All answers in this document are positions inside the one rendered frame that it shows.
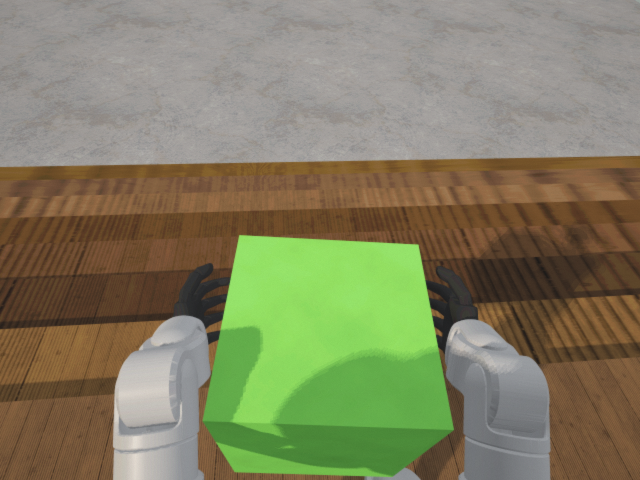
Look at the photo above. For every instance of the robot left forearm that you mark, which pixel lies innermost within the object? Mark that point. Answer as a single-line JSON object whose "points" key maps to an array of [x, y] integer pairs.
{"points": [[156, 404]]}

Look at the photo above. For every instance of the left robot hand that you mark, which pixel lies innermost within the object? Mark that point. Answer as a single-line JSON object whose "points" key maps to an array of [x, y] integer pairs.
{"points": [[190, 295]]}

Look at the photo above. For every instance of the carton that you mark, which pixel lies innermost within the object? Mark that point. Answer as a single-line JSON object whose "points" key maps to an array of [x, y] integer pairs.
{"points": [[327, 361]]}

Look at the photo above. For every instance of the robot right forearm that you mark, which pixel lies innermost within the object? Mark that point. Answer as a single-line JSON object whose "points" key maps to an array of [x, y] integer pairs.
{"points": [[506, 405]]}

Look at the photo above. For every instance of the right robot hand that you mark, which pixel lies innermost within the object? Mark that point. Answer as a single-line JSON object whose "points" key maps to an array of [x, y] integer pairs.
{"points": [[459, 304]]}

